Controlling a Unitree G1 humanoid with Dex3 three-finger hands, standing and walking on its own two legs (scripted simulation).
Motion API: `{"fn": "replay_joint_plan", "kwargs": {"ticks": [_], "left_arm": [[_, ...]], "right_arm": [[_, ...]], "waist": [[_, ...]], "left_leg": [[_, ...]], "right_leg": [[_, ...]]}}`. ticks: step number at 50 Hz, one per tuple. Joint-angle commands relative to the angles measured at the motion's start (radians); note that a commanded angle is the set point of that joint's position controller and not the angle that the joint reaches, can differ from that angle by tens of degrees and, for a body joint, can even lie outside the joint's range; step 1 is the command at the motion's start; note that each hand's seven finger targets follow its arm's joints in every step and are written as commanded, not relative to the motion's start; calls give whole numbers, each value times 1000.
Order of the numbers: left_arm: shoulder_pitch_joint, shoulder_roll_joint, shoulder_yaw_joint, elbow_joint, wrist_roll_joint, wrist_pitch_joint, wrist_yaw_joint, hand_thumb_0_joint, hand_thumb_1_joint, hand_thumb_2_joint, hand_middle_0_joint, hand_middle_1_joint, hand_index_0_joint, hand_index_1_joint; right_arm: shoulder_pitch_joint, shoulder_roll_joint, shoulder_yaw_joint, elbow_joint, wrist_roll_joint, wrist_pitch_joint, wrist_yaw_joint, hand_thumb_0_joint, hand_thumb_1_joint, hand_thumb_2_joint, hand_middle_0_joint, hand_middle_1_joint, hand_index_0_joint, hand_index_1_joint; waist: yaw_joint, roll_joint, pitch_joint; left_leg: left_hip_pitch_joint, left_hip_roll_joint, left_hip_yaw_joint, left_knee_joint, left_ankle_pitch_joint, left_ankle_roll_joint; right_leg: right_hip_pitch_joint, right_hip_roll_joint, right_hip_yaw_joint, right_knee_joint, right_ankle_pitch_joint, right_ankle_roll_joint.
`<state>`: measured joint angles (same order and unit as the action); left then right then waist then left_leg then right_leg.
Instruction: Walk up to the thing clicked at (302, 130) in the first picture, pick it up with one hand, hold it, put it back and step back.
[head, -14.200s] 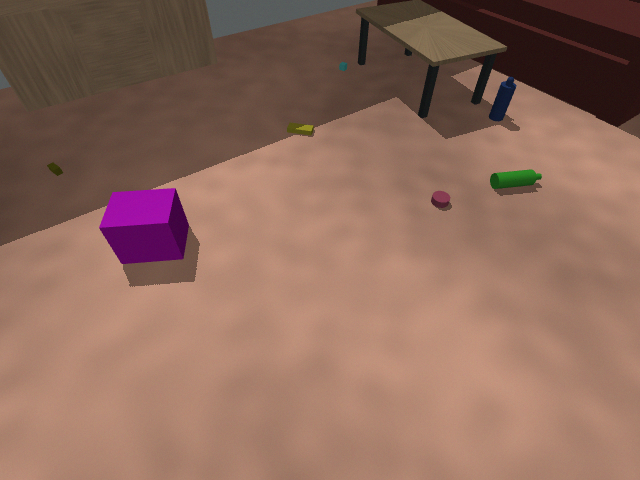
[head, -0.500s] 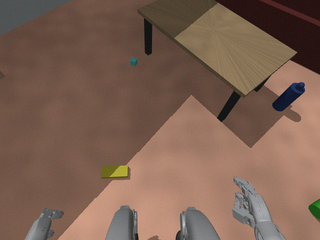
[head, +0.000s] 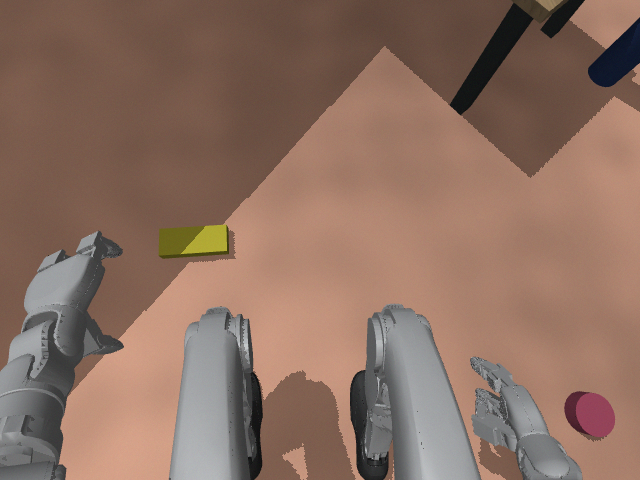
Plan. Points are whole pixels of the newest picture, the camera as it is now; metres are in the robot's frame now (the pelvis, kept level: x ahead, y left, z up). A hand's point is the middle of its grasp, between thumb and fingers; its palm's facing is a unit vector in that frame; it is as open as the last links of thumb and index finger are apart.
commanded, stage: rise first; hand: left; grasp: from above
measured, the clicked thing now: (194, 241) +0.51 +0.26 -0.43
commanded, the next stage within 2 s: none
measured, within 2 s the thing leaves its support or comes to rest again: neither
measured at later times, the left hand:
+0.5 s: hand (130, 272) +0.40 +0.31 -0.24, palm faces -0.48 -0.07 -0.88, open 14.3 cm
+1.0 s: hand (148, 260) +0.43 +0.30 -0.29, palm faces -0.45 -0.05 -0.89, open 14.1 cm
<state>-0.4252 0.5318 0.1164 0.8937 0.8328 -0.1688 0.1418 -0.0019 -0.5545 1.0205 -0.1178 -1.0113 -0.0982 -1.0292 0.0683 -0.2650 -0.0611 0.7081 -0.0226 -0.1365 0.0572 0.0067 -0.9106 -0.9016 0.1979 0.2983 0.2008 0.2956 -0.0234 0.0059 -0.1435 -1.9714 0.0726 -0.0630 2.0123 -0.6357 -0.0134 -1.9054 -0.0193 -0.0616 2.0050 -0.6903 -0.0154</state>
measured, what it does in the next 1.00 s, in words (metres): lowers itself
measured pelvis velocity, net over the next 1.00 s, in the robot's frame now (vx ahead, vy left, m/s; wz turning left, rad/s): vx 0.00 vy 0.01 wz -0.08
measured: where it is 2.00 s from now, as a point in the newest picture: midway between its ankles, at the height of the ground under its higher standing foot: (308, 444)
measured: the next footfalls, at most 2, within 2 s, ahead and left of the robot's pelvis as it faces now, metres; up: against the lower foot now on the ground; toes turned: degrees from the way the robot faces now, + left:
none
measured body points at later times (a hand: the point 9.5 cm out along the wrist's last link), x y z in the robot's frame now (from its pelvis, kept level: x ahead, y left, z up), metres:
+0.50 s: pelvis -0.01 +0.01 -0.08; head +0.20 +0.07 +0.31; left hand +0.42 +0.31 -0.19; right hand +0.07 -0.27 -0.20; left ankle +0.09 +0.13 -0.41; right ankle +0.08 -0.12 -0.41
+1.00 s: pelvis +0.00 +0.01 -0.12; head +0.23 +0.06 +0.26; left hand +0.45 +0.30 -0.24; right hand +0.07 -0.27 -0.23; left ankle +0.09 +0.13 -0.41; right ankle +0.08 -0.12 -0.41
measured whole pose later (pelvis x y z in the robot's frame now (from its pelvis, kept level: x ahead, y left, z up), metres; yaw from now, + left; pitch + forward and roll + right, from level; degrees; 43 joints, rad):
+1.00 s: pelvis +0.00 +0.01 -0.12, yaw -5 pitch +33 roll -7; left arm -0.82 0.71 0.13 1.37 1.27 -0.27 0.43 0.00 -0.51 0.99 -0.09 -1.00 -0.09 -0.99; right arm 0.09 -0.25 0.01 0.79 -0.15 -0.05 0.13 0.00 -0.91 -0.90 0.20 0.30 0.20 0.30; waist -0.16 -0.04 -0.06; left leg -2.33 0.07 -0.13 2.39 -0.66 0.01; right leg -2.22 0.00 -0.09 2.34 -0.70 0.01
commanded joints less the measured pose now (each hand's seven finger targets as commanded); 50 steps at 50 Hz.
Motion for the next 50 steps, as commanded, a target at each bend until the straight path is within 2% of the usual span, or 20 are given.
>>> {"fn": "replay_joint_plan", "kwargs": {"ticks": [1,3,5,8,11,12,14,15,18,20,23,25,30,36,37,38,41,43,44,50], "left_arm": [[-274,330,71,-86,70,-62,46,0,-503,1005,-94,-994,-88,-1002],[-303,341,69,-57,107,-75,64,0,-528,1027,-72,-1016,-66,-1024],[-345,343,54,-18,134,-82,80,0,-549,1048,-55,-1022,-48,-1030],[-373,394,74,57,187,-85,115,0,-558,1049,-55,-1020,-49,-1027],[-417,396,69,93,230,-85,151,0,-559,1041,-52,-1011,-50,-1013],[-448,380,51,86,245,-86,159,0,-576,1056,-56,-996,-47,-1005],[-483,410,56,107,274,-85,175,0,-575,1050,-55,-987,-47,-995],[-485,388,40,134,287,-83,180,0,-575,1049,-56,-981,-47,-989],[-553,392,22,139,317,-86,193,0,-576,1046,-56,-974,-47,-982],[-548,376,11,192,336,-87,205,0,-574,1041,-55,-975,-47,-982],[-571,387,5,217,358,-95,217,0,-573,1040,-61,-972,-52,-980],[-583,404,12,231,372,-103,229,0,-551,1013,-68,-983,-67,-983],[-630,429,22,256,412,-123,257,0,-534,992,-63,-1000,-71,-991],[-634,428,41,312,419,-127,298,0,-534,992,-63,-1007,-71,-997],[-654,434,43,315,424,-125,303,0,-525,981,-69,-1008,-79,-996],[-649,435,47,321,422,-123,309,0,-528,984,-70,-998,-78,-989],[-656,435,50,327,423,-111,320,0,-533,990,-72,-998,-77,-991],[-654,439,46,335,426,-104,322,0,-535,989,-69,-1006,-76,-998],[-678,458,59,319,420,-105,325,0,-522,979,-67,-1008,-78,-995],[-654,447,49,358,417,-96,320,0,-525,983,-62,-1009,-73,-996]], "right_arm": [[121,-191,-75,-74,-6,-24,-17,0,-861,-892,200,300,200,300],[133,-194,-70,-56,-10,-16,-16,0,-862,-893,200,300,200,300],[145,-197,-64,-45,-15,-5,-13,0,-864,-893,200,300,200,300],[158,-200,-55,-26,-25,19,-7,0,-876,-896,200,300,200,300],[162,-209,-49,-14,-36,40,1,0,-886,-898,200,299,200,299],[165,-206,-47,-14,-38,46,3,0,-891,-900,200,300,200,299],[163,-218,-47,-4,-42,54,6,0,-893,-900,200,299,200,299],[169,-220,-46,3,-46,57,9,0,-893,-900,200,300,200,300],[179,-223,-45,12,-53,65,14,0,-896,-900,200,300,200,300],[186,-229,-42,20,-58,68,18,0,-896,-901,200,300,200,300],[189,-227,-38,24,-67,72,24,0,-898,-901,200,300,200,300],[189,-223,-35,31,-75,75,29,0,-902,-902,200,300,200,300],[194,-226,-29,37,-92,81,38,0,-901,-901,200,300,200,300],[199,-219,-22,47,-111,82,47,0,-903,-901,200,300,200,300],[203,-221,-17,48,-116,81,49,0,-903,-901,200,300,200,300],[198,-223,-17,46,-119,79,49,0,-903,-901,200,300,200,300],[202,-222,-15,55,-122,76,52,0,-904,-902,200,300,200,300],[203,-217,-10,56,-125,77,54,0,-905,-902,200,300,200,300],[203,-225,-13,56,-127,76,54,0,-902,-901,200,300,200,300],[197,-223,-6,56,-129,75,54,0,-899,-900,200,300,200,300]], "waist": [[-9,43,-618],[-7,84,-608],[-27,73,-613],[-24,90,-581],[-32,122,-564],[-43,151,-566],[-42,192,-570],[-53,208,-562],[-67,235,-572],[-79,224,-546],[-88,224,-543],[-83,216,-549],[-98,209,-582],[-103,189,-590],[-119,190,-586],[-108,193,-585],[-110,221,-586],[-114,223,-590],[-118,215,-607],[-121,222,-568]], "left_leg": [[350,-55,59,-148,19,39],[348,-54,53,-137,2,36],[320,-54,50,-101,15,40],[285,-56,49,-77,20,41],[286,-53,31,-66,-3,39],[295,-53,29,-68,0,36],[325,-48,8,-67,-8,30],[326,-48,3,-63,-4,28],[342,-45,-12,-49,18,23],[317,-46,-16,-36,23,23],[296,-47,-2,-1,40,26],[288,-49,5,21,57,28],[253,-48,20,80,96,36],[235,-45,20,111,112,38],[215,-48,22,119,113,41],[227,-43,20,120,112,40],[244,-39,17,126,132,36],[220,-41,24,141,140,39],[208,-39,22,148,133,41],[201,-37,10,148,107,38]], "right_leg": [[263,49,22,-273,17,-11],[216,50,5,-237,5,-16],[195,51,-3,-214,22,-15],[155,51,-17,-174,29,-18],[83,51,-38,-129,20,-25],[68,52,-47,-113,33,-27],[14,50,-60,-74,41,-31],[-2,47,-64,-56,54,-31],[-46,48,-75,-22,78,-34],[-70,46,-80,-8,86,-31],[-70,48,-76,-5,97,-30],[-59,48,-73,1,110,-30],[-45,54,-72,19,147,-23],[-41,61,-80,40,160,-21],[-33,61,-80,43,165,-18],[-48,61,-82,49,164,-19],[-56,62,-85,66,183,-21],[-32,64,-79,64,201,-19],[-34,65,-81,66,194,-17],[-72,67,-89,84,169,-23]]}}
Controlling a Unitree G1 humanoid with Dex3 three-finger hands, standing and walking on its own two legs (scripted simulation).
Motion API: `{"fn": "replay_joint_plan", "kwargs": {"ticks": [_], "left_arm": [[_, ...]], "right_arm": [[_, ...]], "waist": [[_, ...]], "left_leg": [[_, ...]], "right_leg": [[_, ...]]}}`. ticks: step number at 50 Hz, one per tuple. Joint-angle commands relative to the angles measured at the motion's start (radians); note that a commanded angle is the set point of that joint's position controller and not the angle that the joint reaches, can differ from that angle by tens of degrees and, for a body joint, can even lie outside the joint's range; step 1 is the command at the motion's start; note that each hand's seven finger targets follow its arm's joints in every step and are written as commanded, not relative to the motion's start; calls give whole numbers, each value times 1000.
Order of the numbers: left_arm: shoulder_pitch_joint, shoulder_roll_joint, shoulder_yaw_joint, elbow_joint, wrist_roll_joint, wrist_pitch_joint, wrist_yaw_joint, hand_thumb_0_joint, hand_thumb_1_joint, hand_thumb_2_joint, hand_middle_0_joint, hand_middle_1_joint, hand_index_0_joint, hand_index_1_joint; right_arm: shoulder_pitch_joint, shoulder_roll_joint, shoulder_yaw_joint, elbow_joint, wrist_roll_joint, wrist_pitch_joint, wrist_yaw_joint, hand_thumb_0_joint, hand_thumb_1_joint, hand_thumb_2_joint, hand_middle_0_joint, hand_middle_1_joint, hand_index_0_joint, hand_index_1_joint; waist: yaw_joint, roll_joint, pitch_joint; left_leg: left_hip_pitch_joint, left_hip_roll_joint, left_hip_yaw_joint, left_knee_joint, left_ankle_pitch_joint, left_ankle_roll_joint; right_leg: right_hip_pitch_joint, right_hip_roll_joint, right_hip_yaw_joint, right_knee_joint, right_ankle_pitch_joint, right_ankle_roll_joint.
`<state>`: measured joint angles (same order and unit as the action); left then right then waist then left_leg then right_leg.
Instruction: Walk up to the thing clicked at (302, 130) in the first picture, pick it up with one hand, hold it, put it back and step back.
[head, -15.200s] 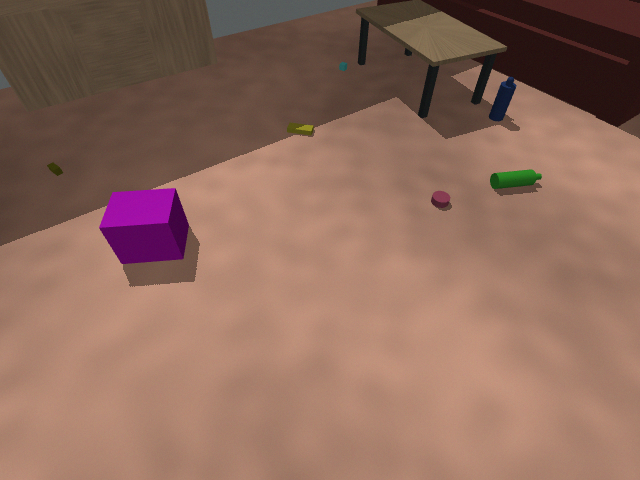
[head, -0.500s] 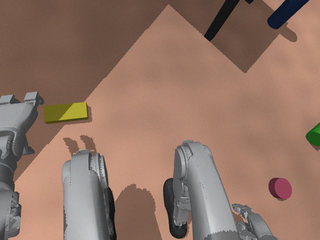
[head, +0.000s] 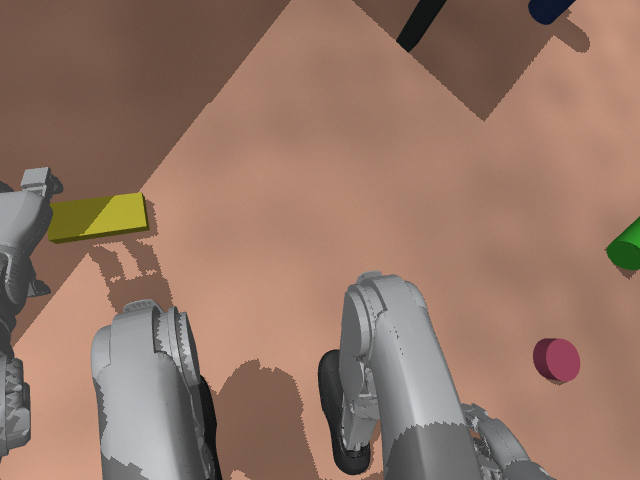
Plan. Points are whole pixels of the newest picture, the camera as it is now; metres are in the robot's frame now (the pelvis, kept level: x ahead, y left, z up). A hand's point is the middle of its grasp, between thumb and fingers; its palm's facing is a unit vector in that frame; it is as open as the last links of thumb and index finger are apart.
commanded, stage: rise first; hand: left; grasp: from above
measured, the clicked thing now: (99, 217) +0.49 +0.29 -0.32
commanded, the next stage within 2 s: approach in 2.00 s
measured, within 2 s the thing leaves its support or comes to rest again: neither
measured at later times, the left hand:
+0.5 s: hand (41, 243) +0.41 +0.32 -0.19, palm faces -0.45 -0.10 -0.89, open 14.0 cm
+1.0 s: hand (44, 232) +0.43 +0.32 -0.20, palm faces -0.46 -0.09 -0.88, open 14.1 cm
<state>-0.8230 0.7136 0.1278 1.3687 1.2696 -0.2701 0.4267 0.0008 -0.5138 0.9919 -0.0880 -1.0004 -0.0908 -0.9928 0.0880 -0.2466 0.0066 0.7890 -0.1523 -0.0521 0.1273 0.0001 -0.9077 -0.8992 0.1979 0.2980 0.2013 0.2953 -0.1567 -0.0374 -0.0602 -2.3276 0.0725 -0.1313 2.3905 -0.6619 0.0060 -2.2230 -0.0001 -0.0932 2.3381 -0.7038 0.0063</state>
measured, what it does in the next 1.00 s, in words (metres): stands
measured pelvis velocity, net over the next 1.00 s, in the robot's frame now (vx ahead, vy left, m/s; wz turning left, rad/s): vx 0.00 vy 0.00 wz -0.03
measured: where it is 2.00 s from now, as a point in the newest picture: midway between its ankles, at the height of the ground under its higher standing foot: (276, 445)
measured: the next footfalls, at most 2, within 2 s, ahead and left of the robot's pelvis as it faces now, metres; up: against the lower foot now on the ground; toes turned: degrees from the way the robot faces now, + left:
none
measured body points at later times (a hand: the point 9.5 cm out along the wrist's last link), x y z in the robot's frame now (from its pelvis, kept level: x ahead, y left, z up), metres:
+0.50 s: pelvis +0.00 +0.00 -0.01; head +0.24 +0.08 +0.36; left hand +0.43 +0.32 -0.14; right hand +0.09 -0.27 -0.12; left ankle +0.08 +0.13 -0.30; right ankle +0.09 -0.12 -0.30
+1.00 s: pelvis +0.00 +0.00 -0.02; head +0.24 +0.08 +0.36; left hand +0.45 +0.32 -0.15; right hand +0.07 -0.27 -0.12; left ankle +0.08 +0.13 -0.30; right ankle +0.09 -0.12 -0.30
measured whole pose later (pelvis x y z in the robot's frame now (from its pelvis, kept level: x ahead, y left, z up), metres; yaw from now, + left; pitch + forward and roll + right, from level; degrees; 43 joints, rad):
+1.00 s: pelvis +0.00 +0.00 -0.02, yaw -2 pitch +32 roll -9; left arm -0.90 0.80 0.13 1.47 1.28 -0.26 0.44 0.00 -0.53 1.01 -0.09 -1.01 -0.09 -1.01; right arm 0.10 -0.26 0.08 0.78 -0.18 -0.07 0.14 0.00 -0.91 -0.90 0.20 0.30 0.20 0.30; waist -0.22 -0.05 -0.02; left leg -2.36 0.07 -0.17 2.46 -0.67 0.00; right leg -2.25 0.01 -0.12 2.39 -0.70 0.01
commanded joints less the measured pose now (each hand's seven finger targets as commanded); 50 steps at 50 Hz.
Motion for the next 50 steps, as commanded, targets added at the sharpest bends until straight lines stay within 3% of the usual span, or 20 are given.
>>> {"fn": "replay_joint_plan", "kwargs": {"ticks": [1,7,11,13,18,19,24,25,27,35,39,42,43,47,50], "left_arm": [[-252,265,38,-117,-23,6,34,0,-532,992,-62,-1007,-70,-997],[-250,289,59,-119,-31,7,39,0,-517,976,-62,-1017,-77,-1000],[-249,284,50,-108,-28,5,38,0,-522,983,-67,-1008,-77,-996],[-252,296,55,-123,-24,2,38,0,-534,992,-68,-1007,-75,-998],[-269,295,61,-123,-23,0,51,0,-518,976,-60,-1024,-75,-1006],[-254,281,44,-105,-21,1,49,0,-525,981,-60,-1027,-74,-1011],[-272,287,48,-89,-20,7,58,0,-524,983,-63,-1016,-74,-1003],[-262,265,26,-75,-17,9,56,0,-604,1063,-73,-968,-41,-1001],[-300,297,49,-96,-12,7,59,0,-553,1020,-69,-999,-64,-1003],[-311,306,41,-64,-15,13,61,0,-540,1003,-70,-1009,-71,-1007],[-311,304,29,-27,-6,22,54,0,-548,1012,-69,-1010,-68,-1011],[-318,321,38,-37,-12,25,49,0,-553,1017,-68,-1010,-66,-1012],[-325,315,29,-23,-13,23,48,0,-551,1016,-71,-1007,-68,-1010],[-359,354,42,-48,-13,13,44,0,-545,1010,-75,-1003,-72,-1005],[-343,350,32,-10,-9,16,42,0,-549,1011,-74,-1007,-71,-1010]], "right_arm": [[178,-240,-72,-23,1,-10,-16,0,-898,-900,200,300,200,300],[190,-249,-64,-21,-4,-10,-10,0,-898,-899,200,300,200,300],[190,-248,-61,-21,-7,-9,-10,0,-898,-900,200,300,200,300],[186,-249,-59,-18,-7,-6,-10,0,-900,-900,200,300,200,300],[194,-256,-55,-16,-13,-10,-8,0,-898,-899,200,300,200,300],[190,-252,-55,-16,-11,-11,-6,0,-900,-900,200,300,200,300],[191,-261,-51,-18,-14,-14,-4,0,-898,-900,200,300,200,300],[189,-253,-47,-17,-15,-16,-3,0,-905,-902,200,300,200,300],[195,-263,-45,-16,-16,-17,-3,0,-900,-901,200,300,200,300],[191,-262,-27,-20,-22,-20,-3,0,-901,-900,200,300,200,300],[195,-266,-18,-23,-28,-21,0,0,-902,-901,200,300,200,300],[194,-265,-16,-23,-25,-20,-1,0,-901,-901,200,300,200,300],[198,-270,-12,-25,-30,-22,1,0,-902,-901,200,300,200,300],[197,-273,-4,-29,-29,-22,-1,0,-900,-900,200,300,200,300],[198,-274,0,-28,-30,-25,1,0,-901,-901,200,300,200,300]], "waist": [[12,253,-641],[11,251,-659],[1,254,-639],[12,268,-659],[-6,288,-648],[0,282,-639],[-11,284,-625],[-19,281,-603],[-23,298,-624],[-24,292,-631],[-45,291,-602],[-32,308,-620],[-52,303,-599],[-47,311,-614],[-54,295,-585]], "left_leg": [[546,-36,81,-221,137,21],[526,-36,85,-199,168,22],[511,-36,84,-190,154,23],[521,-37,84,-192,160,20],[527,-36,79,-184,167,17],[524,-34,77,-185,161,16],[523,-34,74,-185,148,17],[504,-34,76,-179,145,18],[520,-36,69,-185,145,16],[498,-37,72,-168,149,18],[492,-36,69,-168,140,18],[509,-36,69,-166,157,16],[490,-36,67,-163,150,17],[487,-35,64,-164,138,17],[472,-35,66,-152,137,20]], "right_leg": [[251,48,-56,-249,188,-42],[284,49,-56,-235,222,-38],[278,51,-56,-236,213,-37],[282,54,-55,-232,217,-40],[271,52,-63,-218,224,-38],[262,54,-65,-216,219,-41],[243,53,-71,-211,207,-41],[247,56,-69,-213,209,-41],[239,53,-75,-202,206,-41],[256,57,-72,-204,217,-39],[253,60,-78,-204,212,-39],[256,59,-77,-197,225,-40],[256,59,-81,-198,223,-37],[260,61,-82,-199,212,-38],[256,61,-79,-201,213,-35]]}}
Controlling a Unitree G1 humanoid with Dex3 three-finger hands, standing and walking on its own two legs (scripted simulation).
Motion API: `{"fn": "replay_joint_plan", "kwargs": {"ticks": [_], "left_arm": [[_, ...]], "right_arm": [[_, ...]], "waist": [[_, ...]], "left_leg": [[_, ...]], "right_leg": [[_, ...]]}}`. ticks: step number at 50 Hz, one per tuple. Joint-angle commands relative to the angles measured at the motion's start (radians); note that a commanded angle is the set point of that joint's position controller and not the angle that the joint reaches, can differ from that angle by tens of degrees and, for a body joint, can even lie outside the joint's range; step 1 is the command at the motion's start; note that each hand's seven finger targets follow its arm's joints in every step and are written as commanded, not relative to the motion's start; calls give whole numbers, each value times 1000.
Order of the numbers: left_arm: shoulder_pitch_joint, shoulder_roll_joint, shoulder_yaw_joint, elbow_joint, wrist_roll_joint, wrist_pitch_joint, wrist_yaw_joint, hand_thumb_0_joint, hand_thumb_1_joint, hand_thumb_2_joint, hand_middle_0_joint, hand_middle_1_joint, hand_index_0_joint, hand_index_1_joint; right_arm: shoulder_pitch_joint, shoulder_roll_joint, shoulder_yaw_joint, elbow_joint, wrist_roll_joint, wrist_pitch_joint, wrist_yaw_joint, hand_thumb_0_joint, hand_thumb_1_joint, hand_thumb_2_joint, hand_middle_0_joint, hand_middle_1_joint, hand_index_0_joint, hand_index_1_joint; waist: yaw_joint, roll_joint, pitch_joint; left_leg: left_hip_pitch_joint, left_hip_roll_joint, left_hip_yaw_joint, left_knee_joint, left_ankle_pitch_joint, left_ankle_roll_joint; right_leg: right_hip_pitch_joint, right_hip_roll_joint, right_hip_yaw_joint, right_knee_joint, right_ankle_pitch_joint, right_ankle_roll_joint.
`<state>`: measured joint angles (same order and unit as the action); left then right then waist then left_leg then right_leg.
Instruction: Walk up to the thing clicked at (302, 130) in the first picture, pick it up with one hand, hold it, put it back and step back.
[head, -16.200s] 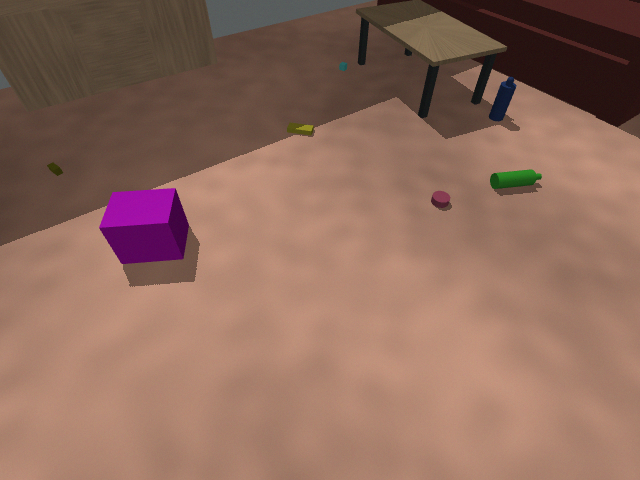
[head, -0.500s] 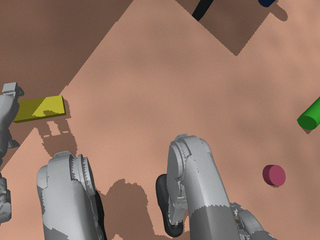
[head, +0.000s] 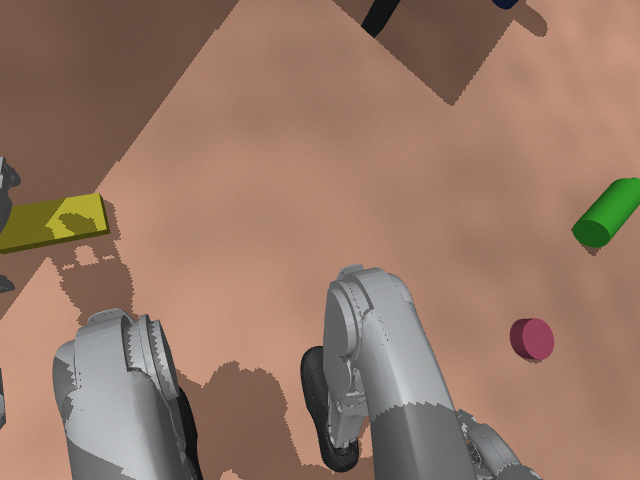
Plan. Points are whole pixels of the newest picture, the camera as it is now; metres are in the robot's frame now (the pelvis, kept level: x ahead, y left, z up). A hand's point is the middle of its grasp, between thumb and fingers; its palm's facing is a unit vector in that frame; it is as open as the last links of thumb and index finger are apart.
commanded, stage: rise first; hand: left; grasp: from above
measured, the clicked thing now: (52, 222) +0.47 +0.31 -0.30
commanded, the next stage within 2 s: approach in 1.00 s
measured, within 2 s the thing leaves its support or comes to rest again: neither
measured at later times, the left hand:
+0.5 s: hand out of the picture +0.43 +0.35 -0.18, palm faces -0.45 -0.11 -0.89, open 14.1 cm
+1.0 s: hand out of the picture +0.43 +0.34 -0.18, palm faces -0.44 -0.10 -0.89, open 14.0 cm
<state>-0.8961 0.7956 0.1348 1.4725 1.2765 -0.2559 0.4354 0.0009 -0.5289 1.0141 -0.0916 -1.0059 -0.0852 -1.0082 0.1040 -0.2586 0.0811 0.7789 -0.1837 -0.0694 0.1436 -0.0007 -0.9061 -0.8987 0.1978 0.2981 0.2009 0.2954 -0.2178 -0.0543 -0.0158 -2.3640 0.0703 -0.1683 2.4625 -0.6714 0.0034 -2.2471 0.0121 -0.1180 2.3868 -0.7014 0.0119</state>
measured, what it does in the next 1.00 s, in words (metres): stands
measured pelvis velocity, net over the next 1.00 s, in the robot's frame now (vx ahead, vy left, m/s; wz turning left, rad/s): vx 0.00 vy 0.00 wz -0.02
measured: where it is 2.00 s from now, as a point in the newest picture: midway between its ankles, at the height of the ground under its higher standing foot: (261, 450)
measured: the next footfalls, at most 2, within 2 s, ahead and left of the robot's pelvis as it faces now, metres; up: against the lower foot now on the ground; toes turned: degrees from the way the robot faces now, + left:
none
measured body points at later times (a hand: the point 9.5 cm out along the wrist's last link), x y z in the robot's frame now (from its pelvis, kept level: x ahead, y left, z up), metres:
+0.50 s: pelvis +0.00 +0.00 +0.00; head +0.24 +0.10 +0.37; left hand +0.45 +0.35 -0.13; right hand +0.07 -0.27 -0.10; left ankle +0.08 +0.13 -0.28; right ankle +0.10 -0.12 -0.28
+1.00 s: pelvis +0.00 +0.00 +0.00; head +0.23 +0.10 +0.37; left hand +0.45 +0.35 -0.13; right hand +0.07 -0.27 -0.10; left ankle +0.08 +0.13 -0.28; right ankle +0.10 -0.12 -0.28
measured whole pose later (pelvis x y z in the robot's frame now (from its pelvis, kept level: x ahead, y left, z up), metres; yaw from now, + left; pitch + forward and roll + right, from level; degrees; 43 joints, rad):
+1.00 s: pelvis +0.00 +0.00 +0.00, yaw -1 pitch +31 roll -10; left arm -0.94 0.87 0.13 1.50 1.28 -0.27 0.41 0.00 -0.52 1.00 -0.11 -1.00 -0.10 -1.00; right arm 0.11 -0.27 0.12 0.75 -0.19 -0.07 0.15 0.00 -0.90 -0.90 0.20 0.30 0.20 0.30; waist -0.24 -0.06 0.00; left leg -2.37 0.06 -0.19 2.47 -0.66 0.01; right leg -2.24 0.02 -0.13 2.38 -0.69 0.02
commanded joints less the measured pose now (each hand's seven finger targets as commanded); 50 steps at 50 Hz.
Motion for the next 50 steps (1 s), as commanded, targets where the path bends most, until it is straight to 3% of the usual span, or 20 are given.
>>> {"fn": "replay_joint_plan", "kwargs": {"ticks": [1,2,10,15,16,19,20,23,24,26,29,32,33,36,40,41,45,48,50], "left_arm": [[-286,282,40,-128,-15,-1,35,0,-541,1007,-72,-1010,-72,-1009],[-290,296,41,-133,-16,-6,35,0,-550,1012,-71,-1004,-68,-1007],[-294,302,35,-135,-6,-6,25,0,-552,1016,-77,-993,-70,-1000],[-297,339,48,-124,-16,-5,18,0,-545,1004,-75,-1009,-73,-1010],[-293,331,42,-114,-17,-5,15,0,-543,999,-75,-1011,-74,-1011],[-295,339,46,-122,-20,-7,10,0,-542,999,-74,-1010,-74,-1009],[-298,342,46,-132,-17,-8,6,0,-541,998,-80,-1008,-79,-1009],[-302,341,46,-148,-18,-10,-6,0,-547,1005,-77,-1004,-73,-1007],[-296,338,39,-152,-19,-11,-9,0,-534,993,-85,-1003,-83,-1004],[-308,318,19,-132,-16,-12,-15,0,-546,1003,-76,-1006,-72,-1008],[-285,305,15,-122,-17,-17,-19,0,-540,997,-76,-1016,-76,-1015],[-285,298,20,-138,-21,-20,-12,0,-529,994,-83,-1005,-82,-1005],[-309,331,29,-181,-19,-26,-10,0,-533,994,-83,-1007,-82,-1007],[-293,348,54,-173,-14,-25,2,0,-535,996,-81,-1003,-79,-1004],[-286,305,17,-91,-6,-17,6,0,-548,1007,-72,-1016,-69,-1018],[-319,346,43,-132,-8,-21,12,0,-546,1006,-75,-1007,-71,-1010],[-335,359,52,-156,-9,-19,16,0,-523,992,-96,-990,-91,-993],[-315,324,12,-94,-8,-15,8,0,-524,984,-84,-1009,-86,-1006],[-335,327,12,-82,-12,-11,1,0,-518,984,-84,-1006,-85,-1003]], "right_arm": [[189,-266,-72,-18,-2,-9,-14,0,-900,-900,200,300,200,300],[185,-268,-70,-23,-2,-9,-16,0,-900,-901,200,300,200,300],[187,-275,-62,-23,-8,-7,-13,0,-899,-900,200,300,200,300],[191,-274,-51,-28,-9,-5,-11,0,-901,-901,200,300,200,300],[196,-275,-52,-27,-10,-8,-10,0,-901,-901,200,300,200,300],[192,-276,-49,-29,-8,-6,-10,0,-900,-900,200,300,200,300],[198,-276,-50,-31,-11,-7,-10,0,-901,-901,200,300,200,300],[196,-280,-56,-32,-7,-4,-10,0,-900,-901,200,300,200,300],[193,-276,-51,-36,-8,-3,-10,0,-900,-900,200,300,200,300],[196,-278,-53,-34,-6,-1,-9,0,-899,-900,200,300,200,300],[200,-278,-49,-37,-6,2,-7,0,-899,-900,200,300,200,300],[207,-277,-48,-35,-7,1,-5,0,-898,-899,200,300,200,300],[193,-277,-46,-37,-2,4,-6,0,-899,-900,200,300,200,300],[193,-278,-45,-42,0,8,-7,0,-898,-900,200,300,200,300],[189,-272,-42,-35,-2,6,-7,0,-899,-900,200,300,200,300],[188,-278,-38,-40,-4,6,-8,0,-898,-899,200,300,200,300],[188,-278,-39,-40,-8,-1,-9,0,-897,-899,200,300,200,300],[180,-273,-37,-41,-5,-3,-11,0,-897,-899,200,300,200,300],[185,-281,-38,-43,-7,-9,-13,0,-895,-897,200,300,200,300]], "waist": [[-1,330,-624],[8,332,-635],[-2,383,-648],[0,351,-635],[-11,333,-622],[1,350,-633],[-11,360,-634],[-7,379,-643],[-2,384,-642],[-21,373,-626],[-16,375,-626],[-18,366,-626],[-1,394,-656],[7,396,-664],[-21,331,-596],[-15,346,-603],[-11,369,-647],[-19,351,-607],[-34,338,-574]], "left_leg": [[513,-33,101,-230,143,20],[510,-30,98,-229,140,20],[561,-31,92,-234,169,12],[508,-30,95,-220,162,21],[503,-29,94,-211,162,23],[522,-30,91,-222,164,19],[529,-29,90,-217,172,18],[547,-29,85,-229,161,14],[543,-28,87,-228,166,14],[542,-28,80,-230,156,13],[543,-31,77,-235,168,11],[547,-32,81,-236,182,12],[562,-29,81,-236,187,10],[563,-33,89,-232,207,12],[506,-30,88,-220,166,21],[497,-32,92,-221,163,22],[527,-30,87,-228,158,18],[495,-32,86,-228,117,20],[489,-33,82,-234,87,20]], "right_leg": [[279,47,-58,-245,208,-42],[279,48,-60,-247,205,-42],[267,48,-71,-229,231,-45],[295,50,-63,-242,232,-40],[296,50,-62,-242,235,-37],[286,52,-66,-235,232,-41],[298,49,-69,-235,239,-38],[280,49,-74,-234,227,-42],[285,51,-71,-238,230,-41],[267,50,-78,-230,225,-43],[271,52,-81,-230,232,-44],[286,50,-83,-234,245,-41],[286,52,-80,-230,249,-43],[298,49,-75,-229,265,-41],[277,54,-70,-244,240,-38],[290,52,-67,-253,238,-36],[296,52,-72,-247,225,-38],[271,53,-68,-250,190,-41],[248,50,-75,-256,159,-41]]}}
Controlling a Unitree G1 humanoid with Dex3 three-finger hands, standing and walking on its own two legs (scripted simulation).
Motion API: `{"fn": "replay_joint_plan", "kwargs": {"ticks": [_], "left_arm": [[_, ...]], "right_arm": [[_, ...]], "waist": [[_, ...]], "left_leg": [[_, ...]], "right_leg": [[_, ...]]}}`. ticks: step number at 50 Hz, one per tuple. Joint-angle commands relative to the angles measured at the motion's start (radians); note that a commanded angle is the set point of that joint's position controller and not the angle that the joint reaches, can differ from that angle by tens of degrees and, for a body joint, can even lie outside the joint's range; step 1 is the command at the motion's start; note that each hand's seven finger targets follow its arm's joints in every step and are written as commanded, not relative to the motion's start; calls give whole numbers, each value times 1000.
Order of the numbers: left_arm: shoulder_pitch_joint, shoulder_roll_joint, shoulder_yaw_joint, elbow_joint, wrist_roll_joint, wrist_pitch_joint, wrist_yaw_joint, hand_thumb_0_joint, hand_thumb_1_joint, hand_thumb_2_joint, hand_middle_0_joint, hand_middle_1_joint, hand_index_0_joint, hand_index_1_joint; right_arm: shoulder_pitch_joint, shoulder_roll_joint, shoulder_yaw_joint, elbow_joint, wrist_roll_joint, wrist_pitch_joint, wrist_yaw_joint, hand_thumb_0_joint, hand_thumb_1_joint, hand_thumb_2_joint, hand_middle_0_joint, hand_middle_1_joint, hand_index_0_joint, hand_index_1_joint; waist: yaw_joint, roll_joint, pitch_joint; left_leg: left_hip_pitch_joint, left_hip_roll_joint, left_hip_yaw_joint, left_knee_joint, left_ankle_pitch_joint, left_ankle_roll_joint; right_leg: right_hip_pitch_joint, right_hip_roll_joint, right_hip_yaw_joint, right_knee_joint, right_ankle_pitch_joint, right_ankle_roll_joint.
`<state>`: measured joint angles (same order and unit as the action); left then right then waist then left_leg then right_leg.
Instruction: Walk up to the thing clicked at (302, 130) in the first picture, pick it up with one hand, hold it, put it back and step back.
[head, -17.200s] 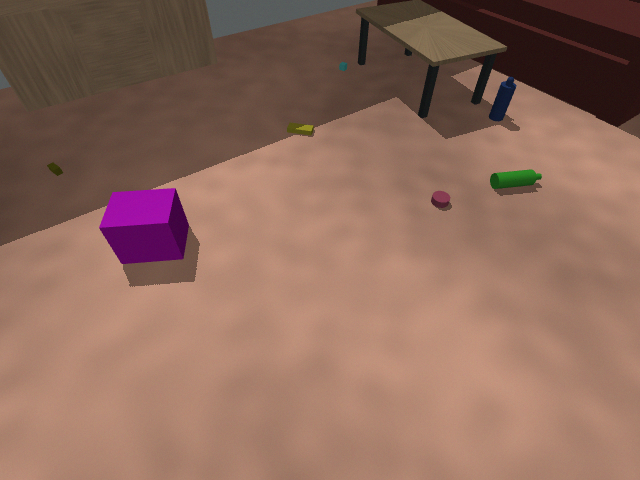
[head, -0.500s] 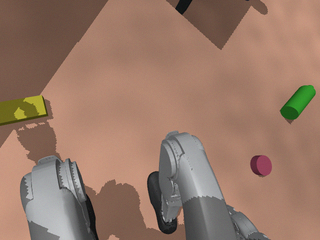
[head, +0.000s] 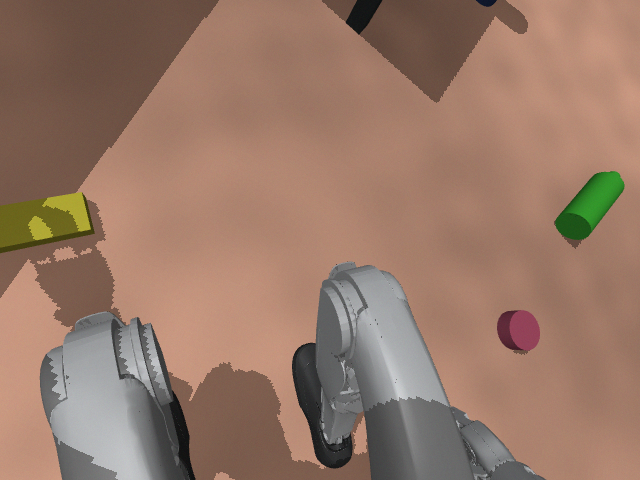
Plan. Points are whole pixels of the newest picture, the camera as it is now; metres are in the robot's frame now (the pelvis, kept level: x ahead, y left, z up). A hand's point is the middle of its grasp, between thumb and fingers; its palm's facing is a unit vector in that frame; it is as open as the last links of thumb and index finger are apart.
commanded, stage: approach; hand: left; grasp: from above
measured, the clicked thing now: (33, 223) +0.47 +0.31 -0.30
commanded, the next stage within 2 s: rest palm in 0.74 s
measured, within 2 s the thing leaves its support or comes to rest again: neither
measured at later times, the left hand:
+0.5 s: hand (26, 184) +0.49 +0.28 -0.17, palm faces -0.37 -0.07 -0.93, open 14.0 cm
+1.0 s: hand out of the picture +0.45 +0.32 -0.20, palm faces -0.46 -0.11 -0.88, open 14.2 cm
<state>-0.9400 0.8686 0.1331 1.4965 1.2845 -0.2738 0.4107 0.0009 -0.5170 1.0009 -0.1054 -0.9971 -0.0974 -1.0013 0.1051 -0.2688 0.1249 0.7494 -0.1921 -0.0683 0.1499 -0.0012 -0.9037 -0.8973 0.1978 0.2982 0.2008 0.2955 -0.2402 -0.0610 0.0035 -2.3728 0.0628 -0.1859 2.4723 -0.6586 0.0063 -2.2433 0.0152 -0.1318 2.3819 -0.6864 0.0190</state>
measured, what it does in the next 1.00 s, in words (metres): stands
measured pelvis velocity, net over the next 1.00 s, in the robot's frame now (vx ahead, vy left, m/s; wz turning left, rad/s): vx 0.01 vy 0.00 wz -0.01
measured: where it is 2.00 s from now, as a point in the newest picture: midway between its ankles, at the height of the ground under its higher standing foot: (254, 449)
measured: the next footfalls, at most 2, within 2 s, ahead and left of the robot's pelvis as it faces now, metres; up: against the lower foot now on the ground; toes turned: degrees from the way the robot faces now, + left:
none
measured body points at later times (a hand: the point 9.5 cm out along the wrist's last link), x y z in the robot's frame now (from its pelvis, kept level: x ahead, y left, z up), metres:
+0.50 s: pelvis +0.00 +0.00 +0.00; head +0.24 +0.09 +0.37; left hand +0.50 +0.28 -0.12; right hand +0.06 -0.26 -0.09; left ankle +0.08 +0.13 -0.28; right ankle +0.10 -0.12 -0.28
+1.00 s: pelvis +0.01 +0.00 +0.00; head +0.25 +0.11 +0.35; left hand +0.47 +0.32 -0.15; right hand +0.06 -0.26 -0.08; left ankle +0.08 +0.13 -0.28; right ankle +0.10 -0.12 -0.28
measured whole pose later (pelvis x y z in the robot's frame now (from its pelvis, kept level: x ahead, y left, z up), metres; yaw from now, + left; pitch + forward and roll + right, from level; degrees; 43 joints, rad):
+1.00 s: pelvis +0.01 +0.00 +0.00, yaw -1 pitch +31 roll -11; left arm -1.00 0.87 0.04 1.50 1.27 -0.28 0.42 0.00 -0.53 0.99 -0.08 -1.02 -0.08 -1.02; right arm 0.14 -0.28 0.16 0.73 -0.20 -0.09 0.16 0.00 -0.90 -0.89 0.20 0.30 0.20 0.30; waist -0.27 -0.09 0.04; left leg -2.38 0.05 -0.20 2.50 -0.68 0.00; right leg -2.24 0.02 -0.14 2.40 -0.71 0.02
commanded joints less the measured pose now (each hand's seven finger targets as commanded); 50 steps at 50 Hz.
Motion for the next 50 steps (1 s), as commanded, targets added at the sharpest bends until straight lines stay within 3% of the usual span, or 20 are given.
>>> {"fn": "replay_joint_plan", "kwargs": {"ticks": [1,4,5,6,8,10,12,14,19,23,29,33,34,36,40,41,44,46,49,50], "left_arm": [[-283,279,26,-133,-18,3,28,0,-522,984,-89,-1012,-90,-1011],[-262,245,5,-125,-18,4,25,0,-510,977,-93,-1010,-96,-1006],[-282,244,7,-152,-20,2,25,0,-590,1057,-89,-962,-56,-996],[-287,224,-7,-139,-20,6,21,0,-531,985,-65,-1037,-71,-1029],[-332,227,-11,-193,-20,-2,20,0,-533,990,-68,-1035,-73,-1029],[-343,146,-58,-150,-28,0,24,0,-527,984,-68,-1042,-75,-1033],[-380,132,-70,-169,-23,-3,39,0,-529,988,-69,-1040,-74,-1033],[-418,130,-79,-214,-20,0,52,0,-537,995,-65,-1047,-70,-1041],[-435,131,-63,-124,6,65,108,0,-531,987,-68,-1042,-75,-1034],[-416,193,-17,-62,-1,133,129,0,-561,1016,-65,-1032,-62,-1033],[-346,233,-6,-9,-58,202,69,0,-556,1000,-68,-1033,-69,-1030],[-304,220,-29,30,-101,181,-13,0,-547,987,-64,-1029,-69,-1022],[-305,250,-12,22,-109,165,-28,0,-547,987,-65,-1041,-71,-1033],[-354,240,-27,-28,-121,119,-52,0,-539,980,-66,-1045,-76,-1034],[-400,281,-16,-119,-76,25,-53,0,-523,964,-69,-1066,-84,-1049],[-397,272,-16,-150,-63,5,-45,0,-516,957,-72,-1057,-88,-1039],[-393,206,-51,-231,-51,-32,-4,0,-552,983,-59,-998,-55,-1000],[-387,177,-61,-203,-38,-31,27,0,-554,991,-58,-989,-52,-994],[-364,136,-92,-51,-12,-10,75,0,-559,1011,-61,-966,-47,-978],[-368,146,-79,-13,-5,-3,94,0,-562,1021,-64,-961,-48,-977]], "right_arm": [[177,-268,-78,-16,0,-8,-20,0,-897,-899,200,300,200,300],[180,-267,-80,-14,2,-11,-20,0,-897,-898,200,300,200,300],[187,-268,-80,-14,-2,-11,-19,0,-900,-899,200,300,200,300],[192,-271,-82,-12,2,-13,-20,0,-893,-893,200,300,200,300],[198,-272,-85,-9,5,-12,-20,0,-893,-893,200,300,200,300],[208,-267,-83,-7,5,-20,-16,0,-894,-893,200,300,200,300],[222,-271,-82,-1,7,-22,-17,0,-893,-893,200,300,200,300],[223,-271,-85,0,11,-25,-20,0,-893,-893,200,300,200,300],[241,-276,-74,-7,4,-31,-12,0,-895,-893,200,300,200,300],[235,-273,-57,-30,7,-31,-1,0,-897,-894,200,300,200,300],[206,-274,-38,-65,27,-24,-1,0,-896,-894,200,300,200,300],[199,-282,-34,-83,38,-31,-4,0,-892,-891,201,300,200,300],[182,-286,-33,-93,36,-30,-10,0,-892,-891,200,300,200,300],[196,-281,-26,-81,28,-30,-18,0,-890,-890,201,300,200,300],[223,-290,-30,-66,15,-31,-26,0,-896,-893,200,300,200,300],[241,-299,-35,-60,11,-29,-26,0,-895,-893,200,300,200,300],[240,-280,-44,-38,7,-23,-20,0,-893,-900,199,300,199,300],[237,-287,-52,-30,1,-25,-12,0,-892,-899,199,300,200,300],[226,-292,-40,-21,-10,-30,-1,0,-887,-897,200,300,200,300],[232,-297,-38,-20,-16,-33,5,0,-888,-897,200,300,200,300]], "waist": [[10,379,-616],[8,386,-642],[-1,394,-646],[-13,382,-636],[-15,411,-668],[-56,390,-617],[-68,400,-633],[-55,446,-673],[-69,469,-668],[-37,434,-678],[-16,326,-709],[-60,198,-578],[-56,180,-586],[-65,193,-590],[-75,329,-605],[-83,361,-607],[-59,468,-674],[-72,483,-672],[-101,446,-562],[-109,418,-536]], "left_leg": [[501,-26,102,-250,83,13],[541,-23,98,-247,109,10],[541,-27,100,-249,119,10],[553,-25,94,-248,121,9],[574,-23,92,-251,147,6],[567,-17,83,-242,143,5],[567,-18,84,-244,144,5],[608,-16,87,-249,161,-1],[615,-17,96,-250,195,-3],[538,-21,116,-250,187,14],[428,-25,133,-225,171,42],[318,-26,115,-212,81,55],[304,-23,108,-211,63,56],[315,-24,104,-207,57,50],[443,-20,90,-206,81,19],[474,-20,87,-208,91,13],[583,-16,86,-216,133,-3],[621,-13,74,-221,169,-8],[578,-10,67,-214,189,-4],[558,-10,65,-213,186,-2]], "right_leg": [[266,50,-54,-251,147,-51],[261,51,-64,-238,174,-52],[266,50,-64,-240,187,-51],[250,46,-70,-231,190,-50],[254,48,-70,-229,214,-51],[225,48,-78,-228,218,-48],[231,47,-80,-235,226,-47],[228,47,-79,-233,238,-49],[228,45,-79,-219,278,-51],[286,54,-55,-248,275,-49],[407,63,-17,-267,263,-34],[379,62,-10,-280,156,-30],[401,65,-1,-286,128,-30],[407,63,-3,-289,117,-32],[354,61,-39,-258,146,-48],[342,58,-53,-253,159,-51],[312,58,-71,-226,207,-55],[273,57,-95,-206,233,-53],[217,59,-110,-196,258,-50],[218,59,-112,-197,261,-47]]}}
